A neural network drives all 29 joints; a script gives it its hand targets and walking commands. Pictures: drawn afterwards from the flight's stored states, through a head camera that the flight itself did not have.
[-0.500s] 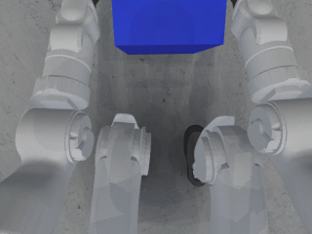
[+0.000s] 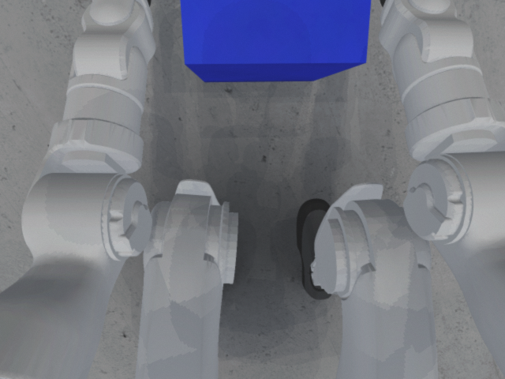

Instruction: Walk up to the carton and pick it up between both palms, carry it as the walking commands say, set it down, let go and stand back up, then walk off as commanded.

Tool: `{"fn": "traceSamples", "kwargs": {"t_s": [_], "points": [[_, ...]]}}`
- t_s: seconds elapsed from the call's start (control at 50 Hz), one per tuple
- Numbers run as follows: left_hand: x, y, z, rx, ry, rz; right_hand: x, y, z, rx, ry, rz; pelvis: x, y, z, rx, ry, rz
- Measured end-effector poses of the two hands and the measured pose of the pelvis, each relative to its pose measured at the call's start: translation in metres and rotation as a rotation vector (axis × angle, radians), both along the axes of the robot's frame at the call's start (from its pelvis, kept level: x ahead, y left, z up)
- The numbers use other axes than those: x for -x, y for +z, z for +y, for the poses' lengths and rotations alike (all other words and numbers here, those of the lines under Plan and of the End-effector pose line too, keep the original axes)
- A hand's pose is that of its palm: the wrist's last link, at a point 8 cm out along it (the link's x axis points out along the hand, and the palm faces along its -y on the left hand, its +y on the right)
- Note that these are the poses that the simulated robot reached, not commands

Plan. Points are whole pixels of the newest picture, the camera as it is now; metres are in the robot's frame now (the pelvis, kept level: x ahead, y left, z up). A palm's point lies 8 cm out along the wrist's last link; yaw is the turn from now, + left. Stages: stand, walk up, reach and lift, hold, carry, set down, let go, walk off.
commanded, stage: set down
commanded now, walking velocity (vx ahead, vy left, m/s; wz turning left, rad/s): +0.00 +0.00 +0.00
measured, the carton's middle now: out of the picture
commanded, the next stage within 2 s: let go in 2.00 s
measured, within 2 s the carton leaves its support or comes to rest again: neither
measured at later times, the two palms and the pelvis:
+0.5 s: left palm (105, 4) +0.52 +0.19 -0.19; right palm out of the picture +0.54 -0.16 -0.18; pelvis -0.01 -0.01 +0.01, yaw +1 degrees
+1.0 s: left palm out of the picture +0.54 +0.20 -0.10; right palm out of the picture +0.55 -0.15 -0.09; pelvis -0.02 -0.01 +0.05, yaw +2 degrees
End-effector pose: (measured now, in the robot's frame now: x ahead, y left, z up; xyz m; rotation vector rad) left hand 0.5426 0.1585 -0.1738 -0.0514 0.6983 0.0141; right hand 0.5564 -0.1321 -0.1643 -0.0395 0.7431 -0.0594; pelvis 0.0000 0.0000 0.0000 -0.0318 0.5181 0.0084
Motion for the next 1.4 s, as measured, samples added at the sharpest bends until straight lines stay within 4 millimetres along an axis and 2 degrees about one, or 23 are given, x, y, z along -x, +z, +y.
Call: {"fn": "traceSamples", "kwargs": {"t_s": [0.24, 0.34, 0.42, 0.58, 0.68, 0.76, 0.9, 0.98, 1.08, 1.18, 1.3, 1.4], "points": [[0.002, -0.003, 0.001, -0.065, -0.016, -0.002, 0.0, -0.001, -0.001, -0.002, 0.016, -0.011, 0.0, -0.001, -0.003, -0.005, 0.004, -0.001], [0.013, -0.017, 0.012, -0.1, 0.032, 0.065, 0.004, -0.004, -0.007, 0.032, -0.016, -0.003, 0.001, 0.003, -0.006, -0.006, 0.006, 0.013], [0.019, -0.021, 0.026, -0.115, 0.074, 0.072, 0.01, -0.008, -0.016, 0.049, -0.036, 0.011, 0.003, 0.007, -0.007, -0.008, 0.009, 0.027], [0.012, -0.005, 0.041, -0.124, 0.09, 0.035, 0.014, -0.008, -0.027, 0.052, -0.053, 0.006, 0.009, 0.006, -0.009, -0.01, 0.027, 0.024], [0.001, 0.009, 0.036, -0.097, 0.087, -0.002, 0.01, 0.006, -0.028, 0.048, -0.051, -0.042, 0.014, 0.004, -0.009, -0.009, 0.03, 0.013], [-0.002, 0.015, 0.032, -0.086, 0.092, -0.007, 0.008, 0.016, -0.026, 0.028, -0.061, -0.063, 0.017, 0.007, -0.009, -0.006, 0.025, 0.014], [0.005, 0.042, 0.037, -0.122, 0.102, -0.006, 0.007, 0.044, -0.023, 0.004, -0.078, -0.093, 0.018, 0.028, -0.008, -0.012, 0.024, 0.012], [0.003, 0.07, 0.042, -0.128, 0.119, -0.009, 0.009, 0.069, -0.021, 0.017, -0.073, -0.088, 0.017, 0.048, -0.009, -0.017, 0.028, 0.005], [-0.009, 0.109, 0.045, -0.13, 0.121, -0.035, 0.005, 0.1, -0.023, 0.033, -0.071, -0.095, 0.016, 0.073, -0.01, -0.016, 0.028, 0.004], [-0.015, 0.135, 0.04, -0.137, 0.096, -0.061, 0.003, 0.123, -0.028, 0.027, -0.079, -0.122, 0.017, 0.092, -0.01, -0.015, 0.028, 0.008], [-0.004, 0.156, 0.032, -0.12, 0.094, -0.03, 0.015, 0.148, -0.035, 0.008, -0.087, -0.117, 0.021, 0.116, -0.012, -0.032, 0.02, 0.003], [0.004, 0.189, 0.034, -0.109, 0.112, -0.013, 0.023, 0.19, -0.043, 0.035, -0.073, -0.11, 0.026, 0.143, -0.016, -0.044, 0.014, -0.01]]}}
